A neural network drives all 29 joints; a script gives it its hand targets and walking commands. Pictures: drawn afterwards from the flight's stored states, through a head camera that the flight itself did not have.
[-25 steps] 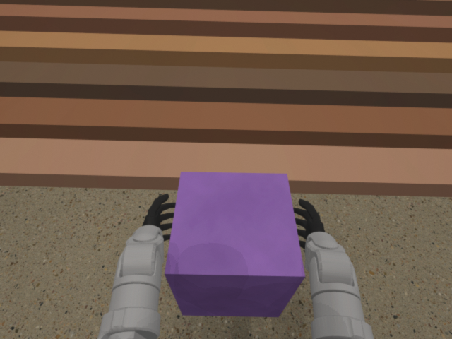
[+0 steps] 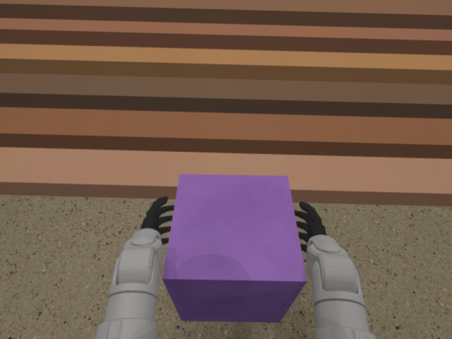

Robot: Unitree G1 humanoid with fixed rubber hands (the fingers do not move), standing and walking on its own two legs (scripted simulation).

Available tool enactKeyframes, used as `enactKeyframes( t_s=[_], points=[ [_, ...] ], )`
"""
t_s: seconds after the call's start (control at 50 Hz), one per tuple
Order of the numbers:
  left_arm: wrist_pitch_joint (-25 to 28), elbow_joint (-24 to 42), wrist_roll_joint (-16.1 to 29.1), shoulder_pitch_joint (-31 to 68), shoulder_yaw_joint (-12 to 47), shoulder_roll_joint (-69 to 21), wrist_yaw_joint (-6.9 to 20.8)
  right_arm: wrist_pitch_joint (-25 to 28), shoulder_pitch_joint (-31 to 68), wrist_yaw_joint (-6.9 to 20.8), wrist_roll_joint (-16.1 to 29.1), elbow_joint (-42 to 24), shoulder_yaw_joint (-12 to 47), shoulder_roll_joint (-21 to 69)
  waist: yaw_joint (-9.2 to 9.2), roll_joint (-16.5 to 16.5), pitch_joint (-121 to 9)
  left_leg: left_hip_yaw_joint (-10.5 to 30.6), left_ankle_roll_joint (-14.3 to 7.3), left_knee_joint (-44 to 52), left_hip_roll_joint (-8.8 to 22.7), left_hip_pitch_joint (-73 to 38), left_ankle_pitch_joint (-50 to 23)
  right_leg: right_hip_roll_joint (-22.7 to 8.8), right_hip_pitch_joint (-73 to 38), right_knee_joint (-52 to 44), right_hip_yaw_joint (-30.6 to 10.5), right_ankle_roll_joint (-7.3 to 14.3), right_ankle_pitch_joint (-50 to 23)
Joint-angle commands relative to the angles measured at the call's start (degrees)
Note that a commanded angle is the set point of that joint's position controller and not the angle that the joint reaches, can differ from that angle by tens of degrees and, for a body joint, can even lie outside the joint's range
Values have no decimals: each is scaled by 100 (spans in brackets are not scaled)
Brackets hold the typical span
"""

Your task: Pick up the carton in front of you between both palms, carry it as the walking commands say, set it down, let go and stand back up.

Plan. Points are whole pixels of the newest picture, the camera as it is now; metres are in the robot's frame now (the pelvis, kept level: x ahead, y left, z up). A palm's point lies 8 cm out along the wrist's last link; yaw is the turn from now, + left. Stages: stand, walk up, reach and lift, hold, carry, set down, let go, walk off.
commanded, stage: hold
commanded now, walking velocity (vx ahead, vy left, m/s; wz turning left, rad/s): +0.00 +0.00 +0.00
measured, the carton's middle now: (232, 251) +0.30 +0.00 -0.02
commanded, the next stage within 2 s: carry in 1.34 s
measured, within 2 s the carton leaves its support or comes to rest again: neither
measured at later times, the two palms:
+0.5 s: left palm (149, 238) +0.28 +0.15 +0.05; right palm (316, 244) +0.28 -0.15 +0.05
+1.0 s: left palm (149, 238) +0.28 +0.15 +0.05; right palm (316, 244) +0.28 -0.15 +0.05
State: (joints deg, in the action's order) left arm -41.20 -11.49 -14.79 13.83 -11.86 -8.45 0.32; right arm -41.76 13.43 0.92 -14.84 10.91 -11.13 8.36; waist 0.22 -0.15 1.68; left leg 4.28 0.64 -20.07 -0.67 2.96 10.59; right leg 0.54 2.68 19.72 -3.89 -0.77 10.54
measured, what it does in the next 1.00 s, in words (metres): stands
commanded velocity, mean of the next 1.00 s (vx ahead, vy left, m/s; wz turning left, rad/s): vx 0.00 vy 0.00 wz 0.00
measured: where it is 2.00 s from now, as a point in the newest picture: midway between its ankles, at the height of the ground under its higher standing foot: outside the picture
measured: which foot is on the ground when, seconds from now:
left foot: down 0.00-1.00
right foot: down 0.00-1.00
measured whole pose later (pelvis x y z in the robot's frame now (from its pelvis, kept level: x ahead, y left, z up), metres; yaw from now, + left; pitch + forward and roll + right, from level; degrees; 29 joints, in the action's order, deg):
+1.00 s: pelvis +0.00 +0.00 +0.00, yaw +0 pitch -8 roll +0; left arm -44.0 -10.1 -15.4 13.6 -11.3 -8.4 0.7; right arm -44.5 13.2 1.2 -15.2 9.6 -10.7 8.3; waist 0.0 -0.1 2.5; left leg 4.2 0.6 -20.0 -0.7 1.8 10.6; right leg 0.6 1.5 19.7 -4.0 -0.8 10.5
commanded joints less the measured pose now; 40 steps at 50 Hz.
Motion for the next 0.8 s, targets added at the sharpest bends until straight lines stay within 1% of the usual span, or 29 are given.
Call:
enactKeyframes(
  t_s=[0.0, 0.06, 0.1, 0.2, 0.3, 0.46, 0.78],
  points=[
    [-34, 355, 1355, 2244, 3085, -5063, 1228, 14, 2364, 1163, 1360, -403, 3042, 5076, -15, 7, -1344, -12, 6, 272, -504, -360, -1301, 517, -430, -254, -11, -10, -1309],
    [-130, 192, 1216, 2294, 2871, -4904, 1239, -82, 2388, 1162, 1223, -236, 2807, 4923, -4, 5, -874, -49, -27, 356, -491, -143, -641, 495, -234, -321, 15, 19, -666],
    [-127, 174, 1224, 2485, 2865, -4938, 1271, -82, 2559, 1191, 1222, -215, 2796, 4954, 2, 1, -819, -55, -40, 356, -476, -84, -380, 481, -171, -312, 33, 37, -415],
    [-72, 153, 1293, 2909, 2935, -5101, 1325, -32, 2965, 1239, 1286, -192, 2881, 5118, -2, -4, -1028, -61, -45, 267, -460, -66, -217, 466, -158, -232, 49, 53, -262],
    [-59, -32, 1248, 3018, 2875, -5128, 1333, -17, 3095, 1248, 1249, -27, 2830, 5146, -10, 0, -1044, -69, -46, 246, -455, -32, -67, 456, -123, -212, 62, 50, -114],
    [-60, -86, 1221, 2991, 2845, -5131, 1331, -21, 3059, 1245, 1220, 34, 2784, 5145, -8, 2, -1091, -67, -33, 254, -457, -107, -272, 465, -180, -233, 59, 37, -316],
    [-112, 305, 1300, 2497, 2976, -5038, 1265, -61, 2575, 1188, 1309, -349, 2909, 5046, -12, -5, -1181, -40, -13, 262, -483, -282, -952, 499, -359, -237, 26, 11, -947]
  ],
)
